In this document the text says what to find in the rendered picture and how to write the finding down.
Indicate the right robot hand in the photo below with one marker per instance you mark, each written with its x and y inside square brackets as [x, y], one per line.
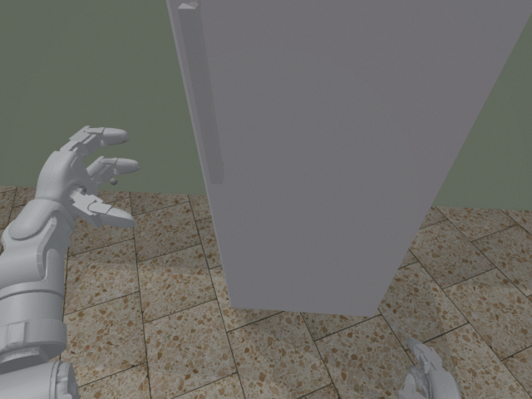
[437, 384]

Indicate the fridge door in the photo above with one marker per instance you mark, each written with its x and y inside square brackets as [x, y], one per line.
[338, 123]

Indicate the left robot forearm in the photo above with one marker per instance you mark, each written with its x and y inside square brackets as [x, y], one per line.
[32, 285]

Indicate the left robot hand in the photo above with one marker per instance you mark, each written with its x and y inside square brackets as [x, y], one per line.
[64, 173]

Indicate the handle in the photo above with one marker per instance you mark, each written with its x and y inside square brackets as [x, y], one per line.
[193, 36]

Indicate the robot left upper arm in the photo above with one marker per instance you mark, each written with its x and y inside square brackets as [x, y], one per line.
[51, 380]

